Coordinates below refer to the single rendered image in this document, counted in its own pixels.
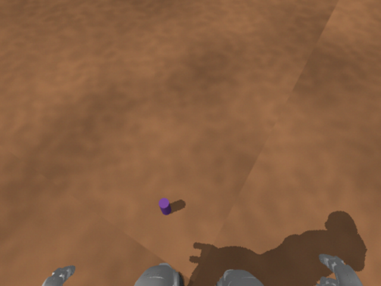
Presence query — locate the can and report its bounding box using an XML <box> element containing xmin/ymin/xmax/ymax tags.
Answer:
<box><xmin>159</xmin><ymin>198</ymin><xmax>171</xmax><ymax>215</ymax></box>

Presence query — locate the right robot hand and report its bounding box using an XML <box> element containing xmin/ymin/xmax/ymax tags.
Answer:
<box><xmin>316</xmin><ymin>254</ymin><xmax>363</xmax><ymax>286</ymax></box>

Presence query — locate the left robot hand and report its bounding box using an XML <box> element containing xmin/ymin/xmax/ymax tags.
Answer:
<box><xmin>42</xmin><ymin>265</ymin><xmax>76</xmax><ymax>286</ymax></box>

